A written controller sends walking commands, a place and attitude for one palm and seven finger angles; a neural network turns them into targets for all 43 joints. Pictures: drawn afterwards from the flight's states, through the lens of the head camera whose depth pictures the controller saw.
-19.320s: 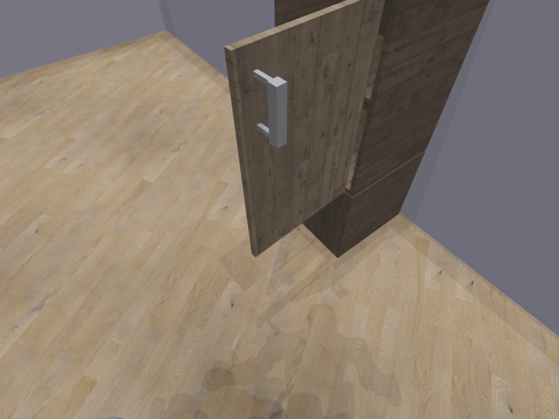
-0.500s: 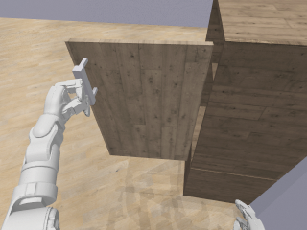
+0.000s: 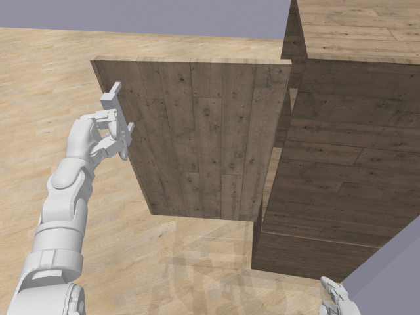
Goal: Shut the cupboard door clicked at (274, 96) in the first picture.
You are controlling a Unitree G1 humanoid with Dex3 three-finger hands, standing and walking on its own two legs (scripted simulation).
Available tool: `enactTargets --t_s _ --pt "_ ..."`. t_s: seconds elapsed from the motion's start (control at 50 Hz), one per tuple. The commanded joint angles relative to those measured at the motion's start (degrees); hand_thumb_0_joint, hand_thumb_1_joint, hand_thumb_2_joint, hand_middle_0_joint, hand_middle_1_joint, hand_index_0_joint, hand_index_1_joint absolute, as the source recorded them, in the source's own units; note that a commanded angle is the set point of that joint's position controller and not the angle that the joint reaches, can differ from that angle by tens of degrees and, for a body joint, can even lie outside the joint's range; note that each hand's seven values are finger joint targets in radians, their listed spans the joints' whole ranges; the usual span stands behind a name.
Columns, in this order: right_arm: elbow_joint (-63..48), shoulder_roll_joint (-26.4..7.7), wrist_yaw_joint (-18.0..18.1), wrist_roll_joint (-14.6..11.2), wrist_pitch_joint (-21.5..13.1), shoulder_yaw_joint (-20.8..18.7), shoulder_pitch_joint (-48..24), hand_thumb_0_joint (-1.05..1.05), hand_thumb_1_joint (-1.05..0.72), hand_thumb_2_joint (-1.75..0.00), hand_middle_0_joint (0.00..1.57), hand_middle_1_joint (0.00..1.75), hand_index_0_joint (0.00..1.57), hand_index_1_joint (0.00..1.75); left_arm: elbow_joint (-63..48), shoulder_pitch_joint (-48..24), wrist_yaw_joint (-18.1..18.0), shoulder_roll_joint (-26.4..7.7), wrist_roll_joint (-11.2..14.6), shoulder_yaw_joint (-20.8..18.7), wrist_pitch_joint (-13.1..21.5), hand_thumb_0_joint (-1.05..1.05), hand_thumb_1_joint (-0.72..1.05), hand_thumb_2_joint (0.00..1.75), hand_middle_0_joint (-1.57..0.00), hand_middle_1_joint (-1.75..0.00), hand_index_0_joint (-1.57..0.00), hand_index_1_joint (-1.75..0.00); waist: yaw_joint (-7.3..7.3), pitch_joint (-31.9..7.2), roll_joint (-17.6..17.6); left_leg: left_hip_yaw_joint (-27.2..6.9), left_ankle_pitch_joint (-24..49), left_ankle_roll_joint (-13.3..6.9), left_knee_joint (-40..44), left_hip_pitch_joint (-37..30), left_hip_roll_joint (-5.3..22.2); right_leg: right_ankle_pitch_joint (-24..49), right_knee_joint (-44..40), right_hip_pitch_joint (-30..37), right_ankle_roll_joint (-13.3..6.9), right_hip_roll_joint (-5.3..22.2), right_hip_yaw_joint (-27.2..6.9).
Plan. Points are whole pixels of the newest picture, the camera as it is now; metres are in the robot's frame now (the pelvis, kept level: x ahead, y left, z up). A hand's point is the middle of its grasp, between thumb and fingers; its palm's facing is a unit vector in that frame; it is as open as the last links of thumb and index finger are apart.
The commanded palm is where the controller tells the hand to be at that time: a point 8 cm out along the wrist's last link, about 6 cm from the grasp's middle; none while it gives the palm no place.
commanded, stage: push the door shut along its arc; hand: left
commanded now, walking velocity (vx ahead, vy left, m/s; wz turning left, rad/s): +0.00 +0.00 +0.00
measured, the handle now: (121, 114) +0.47 +0.22 +0.14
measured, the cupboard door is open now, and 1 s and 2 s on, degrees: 94 81 58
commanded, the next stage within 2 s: pull the fist back off the door in 1.82 s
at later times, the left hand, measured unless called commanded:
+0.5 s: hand (135, 123) +0.43 +0.17 +0.15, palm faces -0.13 -0.99 -0.05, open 3.1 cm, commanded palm +0.43 +0.22 +0.15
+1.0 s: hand (161, 103) +0.50 +0.13 +0.16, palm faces -0.28 -0.96 -0.02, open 3.1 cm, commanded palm +0.50 +0.20 +0.15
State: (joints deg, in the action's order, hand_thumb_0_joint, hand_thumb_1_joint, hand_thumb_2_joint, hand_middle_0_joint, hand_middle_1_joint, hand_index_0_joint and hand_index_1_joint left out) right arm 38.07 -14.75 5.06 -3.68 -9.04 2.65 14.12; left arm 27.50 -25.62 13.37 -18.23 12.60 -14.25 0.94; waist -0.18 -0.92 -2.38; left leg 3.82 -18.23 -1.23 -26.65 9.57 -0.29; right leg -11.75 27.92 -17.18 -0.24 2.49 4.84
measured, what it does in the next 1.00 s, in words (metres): stands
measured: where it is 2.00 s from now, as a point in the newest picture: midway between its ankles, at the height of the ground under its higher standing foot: outside the picture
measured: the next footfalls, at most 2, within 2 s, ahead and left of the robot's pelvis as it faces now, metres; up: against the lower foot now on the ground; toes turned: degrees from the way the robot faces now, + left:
none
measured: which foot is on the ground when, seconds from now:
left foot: down 0.00-1.00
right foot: down 0.00-1.00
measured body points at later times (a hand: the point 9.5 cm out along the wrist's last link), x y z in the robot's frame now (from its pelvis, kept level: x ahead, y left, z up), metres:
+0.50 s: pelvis -0.01 +0.00 +0.00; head +0.03 -0.02 +0.44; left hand +0.43 +0.23 +0.16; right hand +0.08 -0.27 -0.12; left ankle -0.05 +0.10 -0.74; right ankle +0.03 -0.12 -0.74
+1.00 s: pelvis -0.01 +0.00 -0.01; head +0.07 -0.01 +0.43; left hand +0.51 +0.18 +0.16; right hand -0.01 -0.28 -0.13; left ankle -0.05 +0.10 -0.74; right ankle +0.03 -0.12 -0.74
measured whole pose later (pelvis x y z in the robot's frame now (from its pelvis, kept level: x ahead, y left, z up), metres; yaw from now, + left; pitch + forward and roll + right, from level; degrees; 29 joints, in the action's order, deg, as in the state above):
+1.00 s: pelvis -0.01 +0.00 -0.01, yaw -1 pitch +11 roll +0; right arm 41.0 -18.1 4.7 -1.0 -6.3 2.2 22.4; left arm 71.7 -62.0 27.4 -31.6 8.4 -17.5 11.9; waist -10.4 -1.2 -1.3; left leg 4.4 -20.2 -1.5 -35.2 26.4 0.3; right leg -11.9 33.7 -33.1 -0.4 2.3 4.1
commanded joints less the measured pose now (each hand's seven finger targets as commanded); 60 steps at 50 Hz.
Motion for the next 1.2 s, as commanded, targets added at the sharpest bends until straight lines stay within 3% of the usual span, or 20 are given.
enactTargets --t_s 0.0,0.08,0.14,0.16,0.24,0.26,0.34,0.44,0.5,0.54,0.6,0.64,0.8,0.86,0.92,0.98,1.02,1.1,1.16,1.18 --pt "-7.05 -7.95 0.75 -0.4 -2.24 -2.74 -2.72 0.0 -0.9 -0.9 0.2 0.3 0.2 0.3 -8.23 -27.44 1.17 -12.77 0.66 -2.55 3.9 0.0 0.9 0.9 -1.3 -1.5 -1.3 -1.5 -1.78 -12.74 3.19 -3.19 14.58 0.36 3.15 1.23 1.01 12.38 -1.66 8.52 -1.34 -0.71 -2.35" --pt "-6.52 -8.01 1.0 -0.12 -2.35 -2.7 -1.98 0.0 -0.9 -0.9 0.2 0.3 0.2 0.3 -5.61 -35.06 1.97 -13.89 0.34 -1.82 5.53 0.0 0.9 0.9 -1.3 -1.5 -1.3 -1.5 -2.53 -15.26 -0.35 -3.63 14.01 0.26 2.29 -0.37 0.73 11.15 -1.31 7.41 -1.67 -0.58 -2.88" --pt "-6.12 -8.17 0.89 0.08 -2.32 -2.77 -0.82 0.0 -0.9 -0.9 0.2 0.3 0.2 0.3 -2.41 -37.03 3.11 -13.88 0.48 -1.62 7.01 0.0 0.9 0.9 -1.3 -1.5 -1.3 -1.5 -2.7 -18.2 0.76 -3.68 17.59 0.38 1.47 -0.72 0.67 15.04 -0.1 8.58 -1.8 -0.66 -2.67" --pt "-6.03 -8.62 0.93 0.31 -2.07 -2.97 -0.03 0.0 -0.9 -0.9 0.2 0.3 0.2 0.3 -0.35 -35.41 3.29 -16.29 0.55 -3.78 7.29 0.0 0.9 0.9 -1.3 -1.5 -1.3 -1.5 -2.11 -18.61 1.9 -3.56 17.79 0.32 1.38 0.17 0.74 15.38 -0.03 9.83 -1.74 -0.53 -2.79" --pt "-5.36 -8.92 0.7 0.2 -1.97 -2.95 1.04 0.0 -0.9 -0.9 0.2 0.3 0.2 0.3 3.59 -40.29 5.61 -13.92 0.69 -0.83 8.89 0.0 0.9 0.9 -1.3 -1.5 -1.3 -1.5 -3.47 -17.89 0.93 -3.51 18.01 0.23 0.83 0.87 0.54 16.37 0.53 7.74 -1.79 -0.63 -2.79" --pt "-4.91 -9.37 0.86 0.33 -1.71 -3.02 1.78 0.0 -0.9 -0.9 0.2 0.3 0.2 0.3 4.85 -41.22 5.75 -16.36 0.5 -2.21 9.3 0.0 0.9 0.9 -1.3 -1.5 -1.3 -1.5 -3.6 -17.32 1.52 -3.71 17.53 0.15 0.72 1.33 0.64 15.73 0.48 7.99 -1.82 -0.56 -2.79" --pt "-3.82 -9.9 0.74 0.44 -1.62 -3.07 3.4 0.0 -0.9 -0.9 0.2 0.3 0.2 0.3 10.5 -45.68 7.46 -16.23 0.68 -1.49 10.55 0.0 0.9 0.9 -1.3 -1.5 -1.3 -1.5 -4.96 -16.77 3.38 -3.95 14.55 0.03 0.51 3.57 0.36 13.95 0.61 6.34 -1.66 -0.76 -2.86" --pt "-2.71 -10.57 0.58 0.89 -1.45 -3.17 5.54 0.0 -0.9 -0.9 0.2 0.3 0.2 0.3 15.82 -50.38 9.61 -17.8 0.27 -1.58 12.71 0.0 0.9 0.9 -1.3 -1.5 -1.3 -1.5 -5.88 -18.46 0.79 -4.03 13.87 0.01 -0.4 4.56 0.02 13.41 1.43 5.19 -1.74 -0.76 -3.23" --pt "-2.25 -11.32 0.58 1.19 -1.25 -3.55 7.13 0.0 -0.9 -0.9 0.2 0.3 0.2 0.3 18.52 -52.08 10.8 -20.35 0.28 -3.32 13.69 0.0 0.9 0.9 -1.3 -1.5 -1.3 -1.5 -6.09 -20.33 2.62 -4.1 14.28 -0.18 -0.91 5.94 0.05 14.44 2.01 6.14 -1.55 -0.86 -3.52" --pt "-2.08 -11.09 0.47 1.18 -1.27 -3.59 7.61 0.0 -0.9 -0.9 0.2 0.3 0.2 0.3 19.26 -53.76 11.73 -17.84 0.12 -0.83 14.16 0.0 0.9 0.9 -1.3 -1.5 -1.3 -1.5 -6.84 -20.99 0.16 -4.13 15.19 -0.04 -1.44 4.88 0.0 14.8 2.47 4.26 -1.64 -0.95 -3.27" --pt "-1.54 -11.86 0.53 1.46 -0.68 -3.79 9.11 0.0 -0.9 -0.9 0.2 0.3 0.2 0.3 22.28 -54.74 12.08 -21.74 0.01 -3.8 14.24 0.0 0.9 0.9 -1.3 -1.5 -1.3 -1.5 -7.2 -20.59 2.53 -4.23 14.49 -0.18 -1.73 6.93 0.17 14.49 2.53 3.99 -1.37 -1.12 -3.4" --pt "-1.39 -11.69 0.33 1.54 -0.75 -3.85 9.67 0.0 -0.9 -0.9 0.2 0.3 0.2 0.3 22.54 -56.98 12.49 -20.12 -0.22 -2.15 14.54 0.0 0.9 0.9 -1.3 -1.5 -1.3 -1.5 -7.68 -20.63 0.56 -4.21 14.08 -0.08 -1.97 6.81 0.11 14.0 2.6 2.66 -1.4 -1.11 -3.41" --pt "-0.96 -12.92 0.43 1.99 0.55 -3.98 12.87 0.0 -0.9 -0.9 0.2 0.3 0.2 0.3 28.93 -62.06 12.91 -26.05 -2.1 -4.81 14.72 0.0 0.9 0.9 -1.3 -1.5 -1.3 -1.5 -9.3 -21.57 1.75 -4.42 12.13 -0.32 -3.15 10.68 0.33 12.55 3.42 1.11 -1.09 -1.42 -3.91" --pt "-0.93 -12.9 0.44 2.37 0.81 -4.15 13.97 0.0 -0.9 -0.9 0.2 0.3 0.2 0.3 29.81 -63.21 13.54 -25.6 -2.09 -4.36 15.0 0.0 0.9 0.9 -1.3 -1.5 -1.3 -1.5 -9.66 -23.93 0.52 -4.53 14.01 -0.41 -4.08 9.66 0.43 13.91 3.99 0.83 -1.16 -1.57 -3.78" --pt "-0.69 -13.54 0.45 2.41 1.32 -4.1 15.07 0.0 -0.9 -0.9 0.2 0.3 0.2 0.3 33.24 -64.86 13.94 -28.96 -2.65 -6.44 14.26 0.0 0.9 0.9 -1.3 -1.5 -1.3 -1.5 -10.66 -23.05 3.13 -4.38 11.69 -0.57 -4.59 13.03 0.39 12.98 3.88 0.47 -0.77 -1.79 -4.19" --pt "-0.92 -13.51 0.26 2.63 1.81 -4.22 15.68 0.0 -0.9 -0.9 0.2 0.3 0.2 0.3 32.81 -66.6 14.19 -29.07 -3.57 -5.77 14.48 0.0 0.9 0.9 -1.3 -1.5 -1.3 -1.5 -10.48 -25.13 -1.35 -4.42 14.08 -0.32 -5.58 11.83 0.26 14.76 4.75 -0.54 -1.05 -1.9 -4.12" --pt "-0.8 -13.8 0.23 2.85 2.15 -4.48 16.64 0.0 -0.9 -0.9 0.2 0.3 0.2 0.3 33.45 -67.2 14.49 -32.13 -3.92 -7.95 14.43 0.0 0.9 0.9 -1.3 -1.5 -1.3 -1.5 -10.68 -26.74 -0.24 -4.41 15.07 -0.42 -6.43 12.32 0.34 16.28 5.06 0.3 -0.93 -1.98 -4.31" --pt "-0.81 -14.21 0.22 2.82 3.25 -4.59 17.52 0.0 -0.9 -0.9 0.2 0.3 0.2 0.3 34.95 -67.89 15.59 -31.97 -4.11 -7.13 13.75 0.0 0.9 0.9 -1.3 -1.5 -1.3 -1.5 -11.15 -26.88 0.17 -4.29 16.19 -0.33 -7.27 13.24 0.37 17.95 5.71 -0.46 -0.91 -2.3 -3.99" --pt "-0.27 -13.97 0.32 2.95 3.91 -4.78 18.13 0.0 -0.9 -0.9 0.2 0.3 0.2 0.3 34.26 -70.82 16.22 -27.47 -3.46 -3.67 13.42 0.0 0.9 0.9 -1.3 -1.5 -1.3 -1.5 -12.48 -27.32 -3.14 -4.39 19.08 -0.15 -8.32 9.84 0.52 18.47 6.06 -4.44 -1.1 -2.72 -3.1" --pt "0.08 -14.25 0.25 3.1 4.01 -4.85 18.48 0.0 -0.9 -0.9 0.2 0.3 0.2 0.3 34.73 -71.11 16.37 -29.49 -3.65 -5.13 13.17 0.0 0.9 0.9 -1.3 -1.5 -1.3 -1.5 -12.32 -27.14 -1.76 -4.83 18.54 -0.14 -8.4 10.21 0.68 17.71 5.74 -4.74 -0.93 -2.88 -3.25"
